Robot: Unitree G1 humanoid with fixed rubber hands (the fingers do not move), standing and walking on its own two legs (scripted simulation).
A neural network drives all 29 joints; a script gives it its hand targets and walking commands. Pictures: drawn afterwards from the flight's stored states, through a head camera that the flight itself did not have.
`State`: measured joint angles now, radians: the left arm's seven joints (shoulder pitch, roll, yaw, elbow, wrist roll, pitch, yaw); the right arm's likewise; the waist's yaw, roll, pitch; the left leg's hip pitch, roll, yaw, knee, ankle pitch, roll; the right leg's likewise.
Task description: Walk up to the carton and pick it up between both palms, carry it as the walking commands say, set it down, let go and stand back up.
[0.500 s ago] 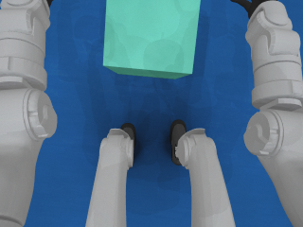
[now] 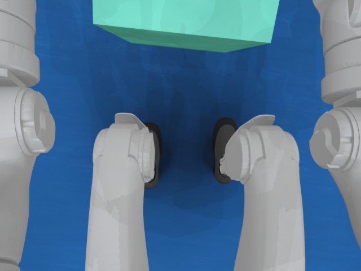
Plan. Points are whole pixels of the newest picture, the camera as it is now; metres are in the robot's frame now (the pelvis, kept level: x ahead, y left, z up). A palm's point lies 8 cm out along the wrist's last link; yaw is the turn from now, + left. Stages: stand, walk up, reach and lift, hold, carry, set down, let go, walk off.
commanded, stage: reach and lift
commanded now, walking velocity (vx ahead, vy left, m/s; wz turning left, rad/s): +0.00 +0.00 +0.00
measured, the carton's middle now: out of the picture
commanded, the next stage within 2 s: none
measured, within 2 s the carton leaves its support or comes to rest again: leaves its support in 1.98 s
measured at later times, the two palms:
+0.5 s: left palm out of the picture +0.59 +0.25 -0.20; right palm out of the picture +0.60 -0.16 -0.20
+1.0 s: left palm out of the picture +0.58 +0.19 -0.19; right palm out of the picture +0.58 -0.15 -0.19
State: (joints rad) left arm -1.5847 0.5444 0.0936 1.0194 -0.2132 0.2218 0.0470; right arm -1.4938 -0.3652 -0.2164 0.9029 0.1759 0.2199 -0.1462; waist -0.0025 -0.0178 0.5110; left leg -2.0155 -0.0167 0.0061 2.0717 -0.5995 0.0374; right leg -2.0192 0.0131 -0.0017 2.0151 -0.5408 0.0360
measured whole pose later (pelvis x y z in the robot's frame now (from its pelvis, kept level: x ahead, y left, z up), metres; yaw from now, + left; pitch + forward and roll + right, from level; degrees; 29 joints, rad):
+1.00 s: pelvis -0.01 -0.01 -0.05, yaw +1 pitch +31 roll -1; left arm -1.72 0.50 -0.07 1.22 -0.29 0.15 0.04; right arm -1.66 -0.33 -0.14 1.15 0.23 0.11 -0.17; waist -0.01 -0.05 0.52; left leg -2.17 -0.02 0.00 2.21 -0.58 0.01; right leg -2.19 0.02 0.00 2.17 -0.52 0.02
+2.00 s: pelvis +0.00 -0.02 -0.05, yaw +1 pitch +30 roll -1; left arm -1.61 0.43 0.16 0.97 -0.13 0.28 0.03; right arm -1.52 -0.28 -0.23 0.87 0.15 0.30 -0.19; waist 0.00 -0.05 0.53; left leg -2.16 -0.03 -0.02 2.22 -0.60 0.00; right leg -2.17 0.07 0.00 2.18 -0.54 0.04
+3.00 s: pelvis -0.02 -0.02 +0.04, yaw +2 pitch +28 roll -2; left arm -1.55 0.32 0.38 0.79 0.06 0.39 -0.04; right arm -1.46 -0.19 -0.43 0.63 -0.04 0.47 -0.12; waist -0.01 -0.03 0.52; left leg -1.89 -0.05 -0.05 1.92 -0.52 -0.02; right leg -1.89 0.07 0.01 1.88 -0.48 0.04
